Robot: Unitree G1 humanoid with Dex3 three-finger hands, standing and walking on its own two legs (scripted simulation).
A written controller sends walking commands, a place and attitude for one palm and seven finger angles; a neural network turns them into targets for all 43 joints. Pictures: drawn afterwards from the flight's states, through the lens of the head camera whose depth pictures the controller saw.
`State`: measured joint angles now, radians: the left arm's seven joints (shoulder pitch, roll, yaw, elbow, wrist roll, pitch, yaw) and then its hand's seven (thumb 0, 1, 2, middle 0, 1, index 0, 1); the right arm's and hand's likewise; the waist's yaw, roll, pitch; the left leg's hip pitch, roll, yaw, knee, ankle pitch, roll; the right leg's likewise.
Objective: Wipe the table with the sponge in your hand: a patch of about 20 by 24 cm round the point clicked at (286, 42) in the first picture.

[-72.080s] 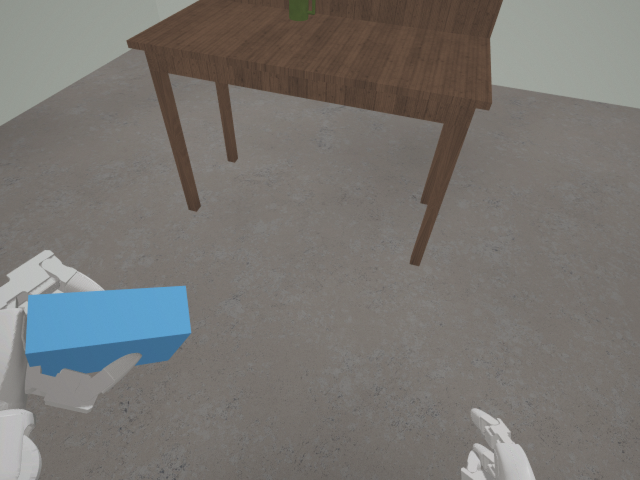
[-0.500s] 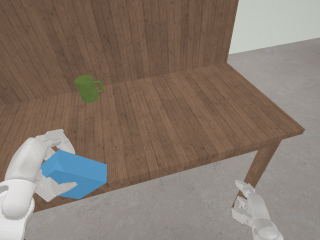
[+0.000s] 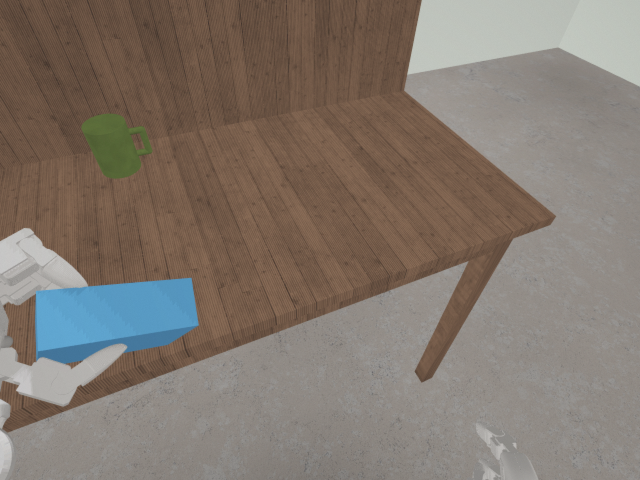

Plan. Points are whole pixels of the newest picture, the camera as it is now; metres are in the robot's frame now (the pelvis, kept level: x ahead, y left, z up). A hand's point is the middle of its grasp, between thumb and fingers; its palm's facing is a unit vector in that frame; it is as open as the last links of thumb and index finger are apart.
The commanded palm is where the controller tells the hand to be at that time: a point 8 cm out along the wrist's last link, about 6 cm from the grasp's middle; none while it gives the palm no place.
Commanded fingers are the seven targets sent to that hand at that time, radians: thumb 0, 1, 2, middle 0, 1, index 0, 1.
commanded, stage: step back with the hand held close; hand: left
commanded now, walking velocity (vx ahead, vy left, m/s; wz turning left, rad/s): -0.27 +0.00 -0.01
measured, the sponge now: (137, 319) +0.24 +0.19 +0.14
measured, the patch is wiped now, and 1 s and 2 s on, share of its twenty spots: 0.90 0.90 0.90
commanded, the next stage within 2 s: stop stepping back and stand still in 0.88 s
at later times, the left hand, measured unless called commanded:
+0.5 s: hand (7, 425) +0.13 +0.23 +0.19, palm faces +0.39 -0.85 -0.35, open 9.2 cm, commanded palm +0.06 +0.29 +0.22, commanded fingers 0.00 0.10 1.30 -1.20 -1.60 -1.20 -1.60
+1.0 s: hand out of the picture +0.03 +0.20 +0.20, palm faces +0.23 -0.88 -0.40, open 9.1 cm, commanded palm -0.03 +0.27 +0.22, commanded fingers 0.00 0.10 1.30 -1.20 -1.60 -1.20 -1.60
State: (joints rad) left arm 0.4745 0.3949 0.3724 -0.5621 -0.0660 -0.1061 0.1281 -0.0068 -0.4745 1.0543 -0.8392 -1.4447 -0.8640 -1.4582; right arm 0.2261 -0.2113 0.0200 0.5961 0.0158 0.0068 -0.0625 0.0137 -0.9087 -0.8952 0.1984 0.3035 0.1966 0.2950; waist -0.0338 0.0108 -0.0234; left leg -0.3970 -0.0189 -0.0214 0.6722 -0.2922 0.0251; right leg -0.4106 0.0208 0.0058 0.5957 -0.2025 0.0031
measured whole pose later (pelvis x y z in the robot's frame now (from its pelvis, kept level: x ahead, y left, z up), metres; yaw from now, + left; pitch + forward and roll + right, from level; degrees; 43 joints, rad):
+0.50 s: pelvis -0.08 +0.00 -0.01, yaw +4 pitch -1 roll -1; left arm 0.41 0.40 0.34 -0.65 -0.03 -0.15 0.14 -0.01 -0.48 1.06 -0.84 -1.45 -0.87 -1.46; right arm 0.18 -0.21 0.02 0.56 0.00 -0.01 -0.06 0.01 -0.91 -0.89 0.20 0.30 0.20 0.30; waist -0.05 -0.03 0.03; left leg -0.53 0.02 0.03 0.74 -0.25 0.04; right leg -0.53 -0.01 -0.02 0.71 -0.22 0.01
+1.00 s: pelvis -0.21 -0.01 +0.00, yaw -2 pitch +3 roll +0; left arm 0.48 0.45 0.38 -0.65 -0.07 -0.20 0.12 -0.01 -0.49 1.06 -0.85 -1.45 -0.87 -1.46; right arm 0.16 -0.22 0.00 0.52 0.03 -0.05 -0.07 0.01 -0.91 -0.90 0.20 0.30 0.20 0.30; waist -0.07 -0.06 0.01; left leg -0.34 0.04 0.04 0.61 -0.24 -0.02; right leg -0.41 -0.01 0.06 0.59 -0.23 0.03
